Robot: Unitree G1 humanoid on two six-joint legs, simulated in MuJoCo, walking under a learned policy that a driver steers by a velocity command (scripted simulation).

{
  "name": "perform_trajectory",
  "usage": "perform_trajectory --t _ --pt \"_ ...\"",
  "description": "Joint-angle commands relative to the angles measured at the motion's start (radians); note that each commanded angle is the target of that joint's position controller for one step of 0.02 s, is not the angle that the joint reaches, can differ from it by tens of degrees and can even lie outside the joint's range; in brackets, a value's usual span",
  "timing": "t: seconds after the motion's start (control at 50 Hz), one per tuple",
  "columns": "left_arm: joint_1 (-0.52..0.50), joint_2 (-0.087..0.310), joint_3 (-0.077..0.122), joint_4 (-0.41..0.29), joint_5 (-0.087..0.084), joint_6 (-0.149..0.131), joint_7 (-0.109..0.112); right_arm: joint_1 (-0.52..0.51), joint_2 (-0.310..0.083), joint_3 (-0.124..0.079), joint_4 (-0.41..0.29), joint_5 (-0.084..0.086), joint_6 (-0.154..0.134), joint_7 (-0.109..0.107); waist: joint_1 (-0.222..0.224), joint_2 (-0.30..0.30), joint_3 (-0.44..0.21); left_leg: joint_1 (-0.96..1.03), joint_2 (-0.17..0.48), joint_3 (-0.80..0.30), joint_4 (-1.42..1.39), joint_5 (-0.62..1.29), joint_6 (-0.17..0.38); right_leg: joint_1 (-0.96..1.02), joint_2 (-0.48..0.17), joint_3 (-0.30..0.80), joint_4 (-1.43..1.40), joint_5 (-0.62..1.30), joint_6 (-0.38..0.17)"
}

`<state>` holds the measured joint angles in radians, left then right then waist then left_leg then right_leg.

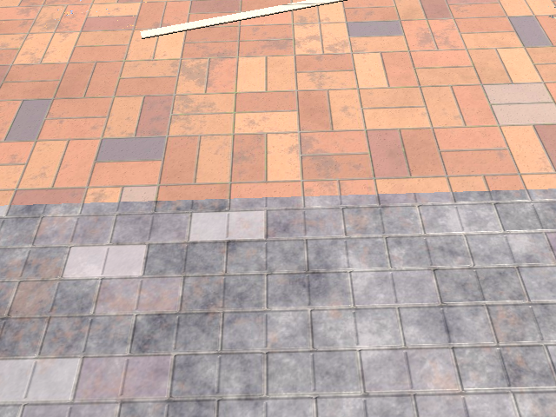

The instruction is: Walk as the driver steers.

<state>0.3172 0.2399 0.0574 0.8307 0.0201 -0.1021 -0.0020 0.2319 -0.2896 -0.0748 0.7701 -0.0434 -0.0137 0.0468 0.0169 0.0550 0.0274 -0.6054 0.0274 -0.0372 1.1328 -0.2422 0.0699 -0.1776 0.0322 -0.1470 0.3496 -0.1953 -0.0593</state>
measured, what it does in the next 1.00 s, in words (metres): walks ahead: left foot, then right foot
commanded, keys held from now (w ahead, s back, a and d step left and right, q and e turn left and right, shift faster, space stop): w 0.30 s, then w+e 0.70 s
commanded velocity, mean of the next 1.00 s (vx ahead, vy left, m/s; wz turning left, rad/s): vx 0.50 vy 0.00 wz -0.15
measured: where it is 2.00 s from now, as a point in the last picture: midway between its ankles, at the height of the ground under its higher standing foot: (355, 236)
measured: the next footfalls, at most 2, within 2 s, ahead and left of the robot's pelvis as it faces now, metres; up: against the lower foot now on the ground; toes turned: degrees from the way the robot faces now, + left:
left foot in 0.28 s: +0.30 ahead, +0.13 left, +0.00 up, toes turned +9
right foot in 0.82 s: +0.59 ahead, -0.04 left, +0.00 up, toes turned -13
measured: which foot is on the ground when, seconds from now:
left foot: up 0.00-0.26, down 0.28-0.80, up 0.82-1.00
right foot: down 0.00-0.30, up 0.32-0.80, down 0.82-1.00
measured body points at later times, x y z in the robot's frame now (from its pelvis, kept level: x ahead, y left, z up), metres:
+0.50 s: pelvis +0.27 +0.06 +0.00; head +0.29 +0.07 +0.45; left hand +0.30 +0.32 -0.14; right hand +0.34 -0.19 -0.13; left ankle +0.26 +0.12 -0.74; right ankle +0.29 -0.09 -0.66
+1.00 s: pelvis +0.54 +0.00 -0.01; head +0.57 -0.01 +0.44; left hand +0.66 +0.26 -0.14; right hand +0.59 -0.27 -0.13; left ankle +0.55 +0.16 -0.66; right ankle +0.55 -0.04 -0.74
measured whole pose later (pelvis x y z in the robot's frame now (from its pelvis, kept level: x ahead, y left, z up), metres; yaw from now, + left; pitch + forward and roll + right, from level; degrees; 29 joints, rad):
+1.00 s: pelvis +0.54 +0.00 -0.01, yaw -14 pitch +0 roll +0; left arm 0.28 0.26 0.08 0.88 0.00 -0.03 -0.01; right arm 0.19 -0.23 -0.03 0.82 -0.04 -0.07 0.00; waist 0.01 0.01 0.06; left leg -0.51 0.08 -0.02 1.17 -0.32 -0.01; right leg -0.25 0.14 -0.03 0.42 -0.18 -0.15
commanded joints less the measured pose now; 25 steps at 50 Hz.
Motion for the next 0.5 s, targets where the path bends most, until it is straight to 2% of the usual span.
perform_trajectory --t 0.02,0.1,0.14,0.2,0.24,0.26,0.28,0.3,0.32,0.34,0.36,0.38,0.4,0.42,0.46,0.5 --pt "0.026 0.073 0.010 -0.032 -0.001 -0.025 -0.005 -0.018 0.003 0.010 -0.071 -0.001 0.000 0.015 -0.019 -0.114 0.012 -0.114 0.045 -0.035 -0.044 0.101 -0.011 0.040 -0.290 0.183 -0.212 0.203 -0.120" --pt "0.070 0.083 0.005 0.002 -0.001 -0.022 -0.011 -0.152 0.035 0.034 -0.103 0.005 -0.014 0.024 0.003 -0.122 0.035 -0.029 0.018 0.033 -0.323 0.239 -0.010 0.026 -0.241 0.059 -0.210 0.293 -0.094" --pt "0.109 0.105 0.007 0.023 -0.004 -0.016 -0.006 -0.224 0.034 0.041 -0.121 0.005 -0.018 0.029 0.025 -0.125 0.049 0.023 0.010 0.086 -0.423 0.225 -0.004 0.049 -0.253 0.045 -0.213 0.305 -0.093" --pt "0.172 0.130 0.008 0.068 -0.003 0.005 0.001 -0.271 0.019 0.042 -0.135 -0.001 -0.022 0.020 0.035 -0.127 0.061 0.045 -0.007 0.120 -0.521 0.116 0.026 0.175 -0.293 0.052 -0.159 0.424 -0.098" --pt "0.188 0.150 0.009 0.092 -0.004 0.020 0.006 -0.208 0.006 0.037 -0.111 -0.009 -0.031 0.008 0.000 -0.148 0.016 0.161 -0.059 0.150 -0.582 0.026 0.061 0.234 -0.297 0.032 -0.014 0.705 -0.089" --pt "0.188 0.153 0.007 0.102 -0.008 0.029 0.008 -0.083 -0.008 0.028 -0.067 -0.014 -0.042 0.000 -0.061 -0.135 -0.053 0.323 -0.093 0.161 -0.657 0.054 0.085 0.220 -0.276 0.000 0.144 0.781 -0.073" --pt "0.187 0.137 -0.001 0.095 -0.013 0.030 0.010 0.085 -0.053 0.009 -0.006 -0.029 -0.053 -0.012 -0.123 -0.112 -0.160 0.581 -0.050 0.101 -0.655 0.067 0.116 0.088 -0.246 -0.019 0.344 0.648 -0.052" --pt "0.193 0.053 -0.025 0.034 -0.036 0.024 -0.001 0.237 -0.157 -0.019 0.015 -0.046 -0.056 -0.029 -0.166 0.065 -0.318 0.920 0.250 -0.285 -0.674 -0.053 0.207 -0.246 -0.157 -0.053 0.698 0.222 -0.010" --pt "0.207 0.073 -0.013 0.028 -0.033 0.024 -0.004 0.260 -0.192 -0.032 0.026 -0.001 -0.045 -0.039 -0.146 0.150 -0.388 0.980 0.415 -0.638 -0.813 0.039 0.280 -0.446 -0.022 0.050 0.946 -0.332 0.004" --pt "0.109 0.122 0.006 0.013 -0.022 0.030 0.000 0.191 -0.161 -0.025 0.028 0.018 -0.042 -0.043 -0.129 0.031 -0.246 0.882 0.363 -0.473 -0.810 0.124 0.245 -0.532 -0.076 0.154 0.977 -0.263 -0.009" --pt "0.065 0.089 -0.003 0.005 -0.027 0.024 -0.004 0.126 -0.103 -0.010 0.030 0.020 -0.051 -0.043 -0.096 0.005 -0.130 0.732 0.321 -0.332 -0.838 0.198 0.210 -0.518 -0.102 0.174 0.929 -0.192 -0.015" --pt "0.070 0.072 -0.004 0.021 -0.025 0.028 -0.006 0.075 -0.054 0.003 0.033 0.019 -0.059 -0.040 -0.054 -0.022 -0.067 0.616 0.274 -0.232 -0.882 0.223 0.158 -0.467 -0.128 0.179 0.852 -0.149 -0.015" --pt "0.088 0.063 -0.002 0.035 -0.007 0.042 -0.010 0.046 -0.019 0.014 0.040 0.024 -0.067 -0.041 -0.020 -0.001 -0.029 0.532 0.235 -0.160 -0.915 0.238 0.121 -0.418 -0.138 0.184 0.806 -0.127 -0.007" --pt "0.123 0.045 -0.003 0.056 0.005 0.058 -0.017 0.037 -0.001 0.019 0.045 0.023 -0.075 -0.042 -0.002 0.017 -0.022 0.484 0.216 -0.111 -0.942 0.243 0.105 -0.374 -0.135 0.183 0.793 -0.105 0.000" --pt "0.113 0.035 0.003 0.057 0.009 0.075 -0.029 0.065 -0.007 0.018 0.068 0.027 -0.095 -0.044 0.014 0.013 -0.008 0.469 0.203 -0.051 -0.977 0.303 0.104 -0.388 -0.125 0.180 0.792 -0.055 0.006" --pt "0.044 0.027 0.006 0.037 0.008 0.081 -0.036 0.093 -0.018 0.014 0.089 0.028 -0.104 -0.046 0.011 0.011 0.024 0.474 0.198 0.011 -1.005 0.325 0.100 -0.457 -0.132 0.182 0.762 0.023 0.012"
Velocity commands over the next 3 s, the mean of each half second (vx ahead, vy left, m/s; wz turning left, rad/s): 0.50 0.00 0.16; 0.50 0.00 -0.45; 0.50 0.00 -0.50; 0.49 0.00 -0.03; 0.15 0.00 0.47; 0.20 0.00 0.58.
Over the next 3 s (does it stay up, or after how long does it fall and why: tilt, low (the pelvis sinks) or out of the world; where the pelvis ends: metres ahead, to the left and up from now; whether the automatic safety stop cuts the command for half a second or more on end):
stays up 1.18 -0.28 0.01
